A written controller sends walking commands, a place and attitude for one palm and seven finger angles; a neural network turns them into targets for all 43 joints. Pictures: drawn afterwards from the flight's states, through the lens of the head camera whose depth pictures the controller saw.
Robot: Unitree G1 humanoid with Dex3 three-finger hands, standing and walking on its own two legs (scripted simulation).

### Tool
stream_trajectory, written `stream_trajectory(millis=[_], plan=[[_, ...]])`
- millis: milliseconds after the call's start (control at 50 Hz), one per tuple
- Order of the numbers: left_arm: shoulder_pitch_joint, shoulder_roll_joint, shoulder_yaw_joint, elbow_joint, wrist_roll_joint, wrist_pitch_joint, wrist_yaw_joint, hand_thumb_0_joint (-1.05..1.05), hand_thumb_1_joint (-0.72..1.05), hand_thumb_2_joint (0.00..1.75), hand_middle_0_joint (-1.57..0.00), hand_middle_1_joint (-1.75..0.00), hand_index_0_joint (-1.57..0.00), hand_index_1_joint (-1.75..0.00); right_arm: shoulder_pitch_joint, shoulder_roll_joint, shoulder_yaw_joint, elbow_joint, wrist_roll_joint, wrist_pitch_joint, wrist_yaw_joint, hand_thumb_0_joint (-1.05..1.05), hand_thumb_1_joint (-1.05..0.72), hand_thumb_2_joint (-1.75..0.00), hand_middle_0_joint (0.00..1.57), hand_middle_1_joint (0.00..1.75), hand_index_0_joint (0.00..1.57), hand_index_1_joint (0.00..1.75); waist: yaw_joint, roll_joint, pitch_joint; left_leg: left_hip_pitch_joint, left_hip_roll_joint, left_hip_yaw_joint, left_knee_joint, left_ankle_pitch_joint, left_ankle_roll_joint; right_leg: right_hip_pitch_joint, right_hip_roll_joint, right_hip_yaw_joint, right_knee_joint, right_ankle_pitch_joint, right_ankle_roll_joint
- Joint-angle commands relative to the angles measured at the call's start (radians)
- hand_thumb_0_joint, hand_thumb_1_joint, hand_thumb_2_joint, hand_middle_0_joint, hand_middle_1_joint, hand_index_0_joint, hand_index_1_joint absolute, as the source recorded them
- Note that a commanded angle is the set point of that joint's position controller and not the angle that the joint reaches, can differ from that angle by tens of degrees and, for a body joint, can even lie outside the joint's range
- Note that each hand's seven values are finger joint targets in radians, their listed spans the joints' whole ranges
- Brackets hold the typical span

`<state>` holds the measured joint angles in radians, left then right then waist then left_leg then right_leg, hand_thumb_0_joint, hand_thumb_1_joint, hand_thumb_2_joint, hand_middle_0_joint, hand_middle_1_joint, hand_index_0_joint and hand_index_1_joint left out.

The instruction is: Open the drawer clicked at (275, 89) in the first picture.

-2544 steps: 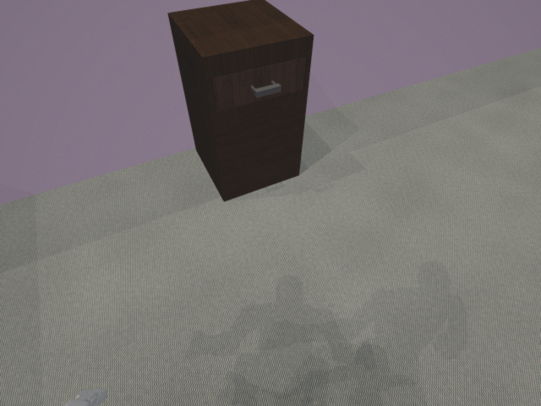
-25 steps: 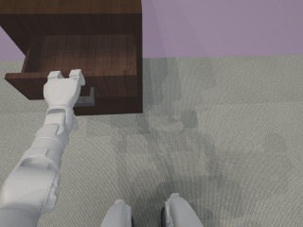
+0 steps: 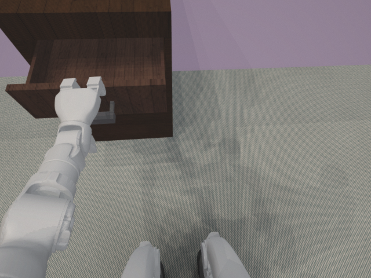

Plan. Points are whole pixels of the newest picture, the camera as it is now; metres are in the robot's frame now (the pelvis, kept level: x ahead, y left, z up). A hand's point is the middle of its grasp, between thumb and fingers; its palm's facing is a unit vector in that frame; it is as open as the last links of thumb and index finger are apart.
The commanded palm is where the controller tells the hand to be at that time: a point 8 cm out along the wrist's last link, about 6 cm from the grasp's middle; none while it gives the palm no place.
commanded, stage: re-aim the fingers above the handle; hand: left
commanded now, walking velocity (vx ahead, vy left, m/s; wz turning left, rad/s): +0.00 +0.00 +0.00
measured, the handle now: (95, 111) +0.54 +0.21 -0.09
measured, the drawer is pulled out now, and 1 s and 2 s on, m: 0.17 0.17 0.16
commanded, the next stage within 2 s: lower the fingers behind the handle in 1.56 s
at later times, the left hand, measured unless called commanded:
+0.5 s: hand (83, 117) +0.49 +0.22 -0.04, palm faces -0.05 +0.00 -1.00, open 13.8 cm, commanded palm +0.48 +0.20 +0.02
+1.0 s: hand (83, 117) +0.49 +0.21 -0.03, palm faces -0.08 +0.00 -1.00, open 13.8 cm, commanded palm +0.48 +0.20 +0.02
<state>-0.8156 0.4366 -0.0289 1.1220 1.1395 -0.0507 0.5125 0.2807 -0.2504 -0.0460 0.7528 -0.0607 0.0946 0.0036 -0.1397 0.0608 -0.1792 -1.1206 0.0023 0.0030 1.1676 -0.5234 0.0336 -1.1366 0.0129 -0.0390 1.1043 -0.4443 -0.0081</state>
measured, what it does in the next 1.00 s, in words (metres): stands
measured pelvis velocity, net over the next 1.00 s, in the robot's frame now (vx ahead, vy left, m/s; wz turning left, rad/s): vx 0.01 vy -0.01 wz -0.01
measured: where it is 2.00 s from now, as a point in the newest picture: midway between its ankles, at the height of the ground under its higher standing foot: outside the picture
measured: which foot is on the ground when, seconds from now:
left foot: down 0.00-1.00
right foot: down 0.00-1.00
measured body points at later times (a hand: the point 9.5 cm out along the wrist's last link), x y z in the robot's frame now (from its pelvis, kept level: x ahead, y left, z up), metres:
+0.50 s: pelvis -0.01 +0.00 -0.01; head +0.15 +0.00 +0.41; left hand +0.49 +0.21 +0.02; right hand +0.00 -0.28 -0.14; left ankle +0.00 +0.10 -0.64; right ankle +0.03 -0.12 -0.64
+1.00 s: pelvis +0.01 -0.01 +0.00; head +0.16 -0.02 +0.43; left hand +0.49 +0.21 +0.02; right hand +0.03 -0.28 -0.13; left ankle +0.00 +0.10 -0.64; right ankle +0.03 -0.12 -0.64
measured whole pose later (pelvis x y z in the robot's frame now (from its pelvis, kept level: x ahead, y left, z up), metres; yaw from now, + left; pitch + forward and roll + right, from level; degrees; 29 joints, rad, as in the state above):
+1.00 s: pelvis +0.01 -0.01 +0.00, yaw +0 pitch +28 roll -1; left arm -0.79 0.48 0.01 1.12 1.13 -0.06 0.47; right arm 0.28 -0.26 -0.04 0.74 -0.05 0.07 -0.01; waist -0.13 0.06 -0.18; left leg -1.11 0.01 0.01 1.15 -0.53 0.02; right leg -1.15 0.02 -0.03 1.11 -0.45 -0.02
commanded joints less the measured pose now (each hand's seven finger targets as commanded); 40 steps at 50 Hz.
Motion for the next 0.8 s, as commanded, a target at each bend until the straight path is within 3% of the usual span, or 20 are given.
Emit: stream_trajectory(millis=[0, 60, 140, 180, 220, 300, 360, 400, 460, 480, 500, 560, 580, 600, 620, 660, 680, 740, 780], plan=[[-0.401, 0.272, 0.079, -0.131, -0.01, 0.037, 0.028, 0.0, -0.5, 0.3, -0.3, -1.2, -0.3, -1.2, 0.148, -0.183, -0.04, -0.049, -0.001, -0.007, -0.009, 0.0, -0.9, -0.9, 0.2, 0.3, 0.2, 0.3, -0.004, 0.049, -0.491, 0.349, -0.009, -0.044, -0.144, 0.371, -0.007, 0.253, 0.038, -0.006, -0.117, 0.251, -0.034], [-0.383, 0.246, 0.049, -0.11, -0.009, 0.043, 0.007, 0.0, -0.5, 0.3, -0.3, -1.2, -0.3, -1.2, 0.151, -0.18, -0.037, -0.06, 0.005, -0.012, -0.012, 0.0, -0.9, -0.9, 0.2, 0.3, 0.2, 0.3, -0.012, 0.042, -0.448, 0.313, -0.009, -0.032, -0.15, 0.338, 0.0, 0.255, 0.036, 0.0, -0.13, 0.244, -0.031], [-0.369, 0.279, 0.068, -0.111, -0.02, 0.018, -0.017, 0.0, -0.5, 0.3, -0.3, -1.2, -0.3, -1.2, 0.161, -0.185, -0.036, -0.067, 0.008, -0.026, -0.019, 0.0, -0.9, -0.9, 0.2, 0.3, 0.2, 0.3, -0.012, -0.003, -0.457, 0.261, -0.012, -0.025, -0.142, 0.294, 0.01, 0.283, 0.033, 0.014, -0.129, 0.233, -0.026], [-0.363, 0.293, 0.072, -0.099, -0.02, 0.006, -0.023, 0.0, -0.5, 0.3, -0.3, -1.2, -0.3, -1.2, 0.16, -0.184, -0.033, -0.067, 0.01, -0.032, -0.024, 0.0, -0.9, -0.9, 0.2, 0.3, 0.2, 0.3, -0.014, -0.023, -0.42, 0.213, -0.015, -0.016, -0.137, 0.255, 0.015, 0.284, 0.03, 0.022, -0.134, 0.209, -0.024], [-0.396, 0.3, 0.073, -0.146, -0.015, -0.024, -0.022, 0.0, -0.5, 0.3, -0.3, -1.2, -0.3, -1.2, 0.167, -0.182, -0.037, -0.07, 0.009, -0.042, -0.027, 0.0, -0.9, -0.9, 0.2, 0.3, 0.2, 0.3, -0.017, 0.011, -0.47, 0.229, -0.015, -0.019, -0.127, 0.262, 0.014, 0.277, 0.029, 0.025, -0.122, 0.215, -0.025], [-0.414, 0.327, 0.101, -0.169, -0.013, -0.056, -0.006, 0.0, -0.5, 0.3, -0.3, -1.2, -0.3, -1.2, 0.174, -0.183, -0.042, -0.058, 0.003, -0.054, -0.026, 0.0, -0.9, -0.9, 0.2, 0.3, 0.2, 0.3, -0.017, 0.023, -0.493, 0.238, -0.013, -0.029, -0.104, 0.289, 0.011, 0.25, 0.031, 0.02, -0.099, 0.225, -0.027], [-0.484, 0.31, 0.077, -0.191, 0.0, -0.059, 0.015, 0.0, -0.5, 0.3, -0.3, -1.2, -0.3, -1.2, 0.187, -0.185, -0.048, -0.044, 0.002, -0.06, -0.025, 0.0, -0.9, -0.9, 0.2, 0.3, 0.2, 0.3, -0.038, 0.077, -0.521, 0.283, -0.008, -0.043, -0.094, 0.312, 0.004, 0.194, 0.032, 0.01, -0.09, 0.22, -0.028], [-0.503, 0.285, 0.069, -0.222, -0.003, -0.054, 0.022, 0.0, -0.5, 0.3, -0.3, -1.2, -0.3, -1.2, 0.192, -0.182, -0.056, -0.044, -0.001, -0.06, -0.022, 0.0, -0.9, -0.9, 0.2, 0.3, 0.2, 0.3, -0.041, 0.097, -0.583, 0.355, -0.007, -0.055, -0.09, 0.381, -0.004, 0.191, 0.036, 0.004, -0.084, 0.256, -0.029], [-0.474, 0.257, 0.061, -0.223, -0.014, -0.028, 0.018, 0.0, -0.5, 0.3, -0.3, -1.2, -0.3, -1.2, 0.203, -0.18, -0.062, -0.033, -0.002, -0.049, -0.016, 0.0, -0.9, -0.9, 0.2, 0.3, 0.2, 0.3, -0.033, 0.118, -0.607, 0.427, 0.0, -0.062, -0.092, 0.473, -0.017, 0.195, 0.039, -0.007, -0.09, 0.303, -0.029], [-0.454, 0.246, 0.055, -0.211, -0.015, -0.016, 0.015, 0.0, -0.5, 0.3, -0.3, -1.2, -0.3, -1.2, 0.199, -0.178, -0.061, -0.034, -0.001, -0.044, -0.014, 0.0, -0.9, -0.9, 0.2, 0.3, 0.2, 0.3, -0.028, 0.116, -0.602, 0.432, -0.001, -0.061, -0.096, 0.482, -0.019, 0.202, 0.039, -0.007, -0.095, 0.308, -0.03], [-0.473, 0.218, 0.035, -0.217, -0.02, -0.009, 0.01, 0.0, -0.5, 0.3, -0.3, -1.2, -0.3, -1.2, 0.199, -0.174, -0.061, -0.033, -0.002, -0.042, -0.014, 0.0, -0.9, -0.9, 0.2, 0.3, 0.2, 0.3, -0.042, 0.104, -0.597, 0.437, 0.0, -0.061, -0.095, 0.494, -0.017, 0.202, 0.04, -0.009, -0.097, 0.319, -0.028], [-0.464, 0.208, 0.023, -0.203, -0.019, 0.003, 0.002, 0.0, -0.5, 0.3, -0.3, -1.2, -0.3, -1.2, 0.193, -0.172, -0.057, -0.03, 0.001, -0.035, -0.017, 0.0, -0.9, -0.9, 0.2, 0.3, 0.2, 0.3, -0.045, 0.089, -0.536, 0.421, 0.0, -0.055, -0.113, 0.452, -0.011, 0.207, 0.039, -0.007, -0.121, 0.301, -0.028], [-0.438, 0.212, 0.029, -0.177, -0.018, 0.008, 0.001, 0.0, -0.5, 0.3, -0.3, -1.2, -0.3, -1.2, 0.19, -0.173, -0.053, -0.031, 0.002, -0.032, -0.018, 0.0, -0.9, -0.9, 0.2, 0.3, 0.2, 0.3, -0.038, 0.064, -0.509, 0.397, -0.004, -0.053, -0.12, 0.432, -0.008, 0.218, 0.038, -0.006, -0.126, 0.292, -0.029], [-0.458, 0.235, 0.044, -0.192, -0.018, 0.005, 0.003, 0.0, -0.5, 0.3, -0.3, -1.2, -0.3, -1.2, 0.183, -0.175, -0.049, -0.032, 0.001, -0.032, -0.019, 0.0, -0.9, -0.9, 0.2, 0.3, 0.2, 0.3, -0.034, 0.084, -0.512, 0.397, -0.003, -0.053, -0.124, 0.431, -0.009, 0.216, 0.038, -0.004, -0.121, 0.291, -0.03], [-0.453, 0.221, 0.034, -0.181, -0.015, 0.005, 0.006, 0.0, -0.5, 0.3, -0.3, -1.2, -0.3, -1.2, 0.184, -0.171, -0.048, -0.036, 0.0, -0.031, -0.02, 0.0, -0.9, -0.9, 0.2, 0.3, 0.2, 0.3, -0.037, 0.075, -0.506, 0.385, -0.006, -0.047, -0.124, 0.424, -0.005, 0.228, 0.037, -0.002, -0.124, 0.297, -0.029], [-0.409, 0.283, 0.088, -0.175, -0.01, 0.005, 0.016, 0.0, -0.5, 0.3, -0.3, -1.2, -0.3, -1.2, 0.174, -0.175, -0.042, -0.04, -0.004, -0.027, -0.02, 0.0, -0.9, -0.9, 0.2, 0.3, 0.2, 0.3, -0.015, 0.047, -0.509, 0.35, -0.009, -0.035, -0.124, 0.423, 0.0, 0.274, 0.035, 0.006, -0.119, 0.324, -0.028], [-0.379, 0.269, 0.078, -0.162, -0.009, 0.01, 0.017, 0.0, -0.5, 0.3, -0.3, -1.2, -0.3, -1.2, 0.163, -0.171, -0.039, -0.048, -0.004, -0.024, -0.019, 0.0, -0.9, -0.9, 0.2, 0.3, 0.2, 0.3, -0.006, 0.055, -0.501, 0.335, -0.013, -0.027, -0.126, 0.413, 0.0, 0.283, 0.035, 0.009, -0.119, 0.326, -0.029], [-0.37, 0.281, 0.085, -0.153, -0.011, 0.009, 0.016, 0.0, -0.5, 0.3, -0.3, -1.2, -0.3, -1.2, 0.158, -0.169, -0.036, -0.055, -0.002, -0.027, -0.02, 0.0, -0.9, -0.9, 0.2, 0.3, 0.2, 0.3, -0.012, 0.017, -0.466, 0.281, -0.015, -0.013, -0.121, 0.386, 0.009, 0.316, 0.033, 0.021, -0.124, 0.343, -0.024], [-0.361, 0.301, 0.097, -0.175, -0.013, 0.003, 0.015, 0.0, -0.5, 0.3, -0.3, -1.2, -0.3, -1.2, 0.157, -0.168, -0.036, -0.064, -0.001, -0.028, -0.02, 0.0, -0.9, -0.9, 0.2, 0.3, 0.2, 0.3, 0.002, 0.027, -0.494, 0.272, -0.019, -0.004, -0.12, 0.384, 0.01, 0.352, 0.031, 0.029, -0.122, 0.359, -0.023]])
